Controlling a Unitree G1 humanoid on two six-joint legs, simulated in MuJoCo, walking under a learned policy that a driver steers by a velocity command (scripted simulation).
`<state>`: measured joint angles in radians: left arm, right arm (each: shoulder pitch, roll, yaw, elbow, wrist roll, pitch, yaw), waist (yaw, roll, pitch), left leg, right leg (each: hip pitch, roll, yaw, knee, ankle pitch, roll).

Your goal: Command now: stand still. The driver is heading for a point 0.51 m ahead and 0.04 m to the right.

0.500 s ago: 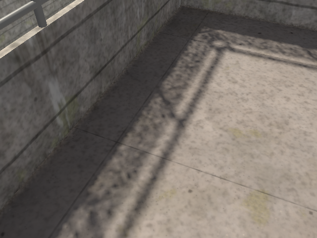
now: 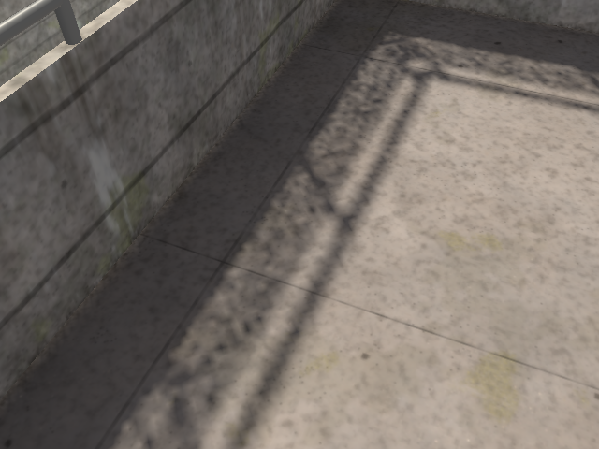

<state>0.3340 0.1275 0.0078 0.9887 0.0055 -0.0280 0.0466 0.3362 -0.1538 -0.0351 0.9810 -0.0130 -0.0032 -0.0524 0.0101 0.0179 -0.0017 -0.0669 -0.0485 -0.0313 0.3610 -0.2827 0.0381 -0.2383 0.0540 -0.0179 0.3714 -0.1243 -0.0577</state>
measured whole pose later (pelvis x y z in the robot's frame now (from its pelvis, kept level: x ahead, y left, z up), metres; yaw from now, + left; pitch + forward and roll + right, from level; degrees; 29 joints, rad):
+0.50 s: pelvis +0.02 +0.01 +0.00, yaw +0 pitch -1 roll +0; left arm 0.33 0.11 -0.01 1.10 0.00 -0.01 0.06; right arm 0.37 -0.11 -0.01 1.11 -0.02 -0.01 -0.06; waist 0.01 0.02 0.02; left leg -0.01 -0.05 -0.03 0.33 -0.30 0.05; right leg -0.20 0.05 -0.01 0.39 -0.17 -0.05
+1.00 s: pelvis +0.10 -0.02 -0.01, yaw +0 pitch +0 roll +0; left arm 0.22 0.20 0.03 0.96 0.00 -0.06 -0.01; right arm 0.54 -0.19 -0.05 1.16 -0.02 -0.07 -0.03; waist -0.04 0.05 0.01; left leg 0.13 -0.02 -0.04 0.27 -0.40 0.03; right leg -0.42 -0.03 -0.06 0.67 -0.32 -0.07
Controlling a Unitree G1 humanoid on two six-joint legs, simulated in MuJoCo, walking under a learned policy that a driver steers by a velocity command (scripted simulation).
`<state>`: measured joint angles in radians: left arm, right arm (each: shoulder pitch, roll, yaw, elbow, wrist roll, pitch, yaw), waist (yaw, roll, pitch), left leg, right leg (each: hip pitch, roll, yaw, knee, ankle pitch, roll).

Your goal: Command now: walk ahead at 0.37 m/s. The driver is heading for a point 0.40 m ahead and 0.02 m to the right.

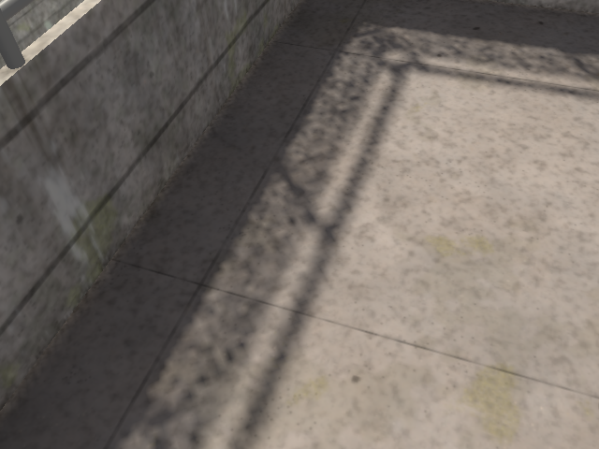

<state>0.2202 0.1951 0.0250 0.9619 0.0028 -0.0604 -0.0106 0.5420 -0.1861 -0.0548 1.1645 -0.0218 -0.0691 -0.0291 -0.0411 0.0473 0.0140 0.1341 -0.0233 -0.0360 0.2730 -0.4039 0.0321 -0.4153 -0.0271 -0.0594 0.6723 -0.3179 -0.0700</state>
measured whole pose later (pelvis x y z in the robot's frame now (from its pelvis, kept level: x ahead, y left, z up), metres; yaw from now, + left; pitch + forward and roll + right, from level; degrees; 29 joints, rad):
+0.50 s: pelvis +0.25 -0.01 -0.01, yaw +0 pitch +0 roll -2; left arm 0.47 0.17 0.02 1.08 0.01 -0.09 0.01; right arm 0.06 -0.19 -0.04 0.90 -0.04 -0.08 0.02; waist 0.05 0.02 0.07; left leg -0.48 0.02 0.07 0.52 -0.01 0.09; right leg 0.08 0.03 -0.07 0.39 -0.44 -0.02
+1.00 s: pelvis +0.36 +0.00 +0.01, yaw +0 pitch -1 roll +0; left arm 0.30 0.13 -0.01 1.09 0.01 -0.02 0.03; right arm 0.29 -0.14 -0.01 1.06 -0.01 -0.02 -0.02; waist -0.02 0.01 0.00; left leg -0.22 -0.03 0.10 0.39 -0.16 0.06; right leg -0.19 -0.01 -0.03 0.44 -0.23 -0.01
